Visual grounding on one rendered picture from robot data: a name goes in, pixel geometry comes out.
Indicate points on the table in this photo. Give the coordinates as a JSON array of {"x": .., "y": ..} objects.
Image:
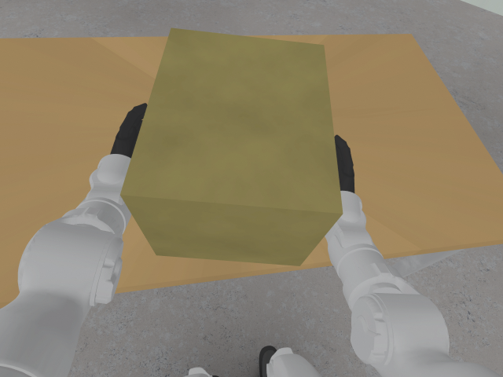
[{"x": 428, "y": 186}]

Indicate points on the robot right upper arm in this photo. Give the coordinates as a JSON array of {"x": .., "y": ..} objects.
[{"x": 404, "y": 335}]

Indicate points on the robot left hand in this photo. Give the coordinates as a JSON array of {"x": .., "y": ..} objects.
[{"x": 128, "y": 131}]

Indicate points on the right robot forearm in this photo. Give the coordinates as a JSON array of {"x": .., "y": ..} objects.
[{"x": 356, "y": 259}]

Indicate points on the robot left upper arm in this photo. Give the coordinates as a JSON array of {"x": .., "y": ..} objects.
[{"x": 69, "y": 269}]

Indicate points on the right robot thigh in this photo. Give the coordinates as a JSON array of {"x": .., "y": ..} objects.
[{"x": 290, "y": 365}]

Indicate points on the right robot foot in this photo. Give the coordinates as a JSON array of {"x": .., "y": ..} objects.
[{"x": 264, "y": 358}]

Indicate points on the robot right hand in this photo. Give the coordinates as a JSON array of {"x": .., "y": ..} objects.
[{"x": 345, "y": 165}]

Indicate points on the carton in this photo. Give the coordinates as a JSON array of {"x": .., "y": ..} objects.
[{"x": 236, "y": 156}]

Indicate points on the left robot forearm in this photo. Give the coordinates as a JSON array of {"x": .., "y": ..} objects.
[{"x": 103, "y": 208}]

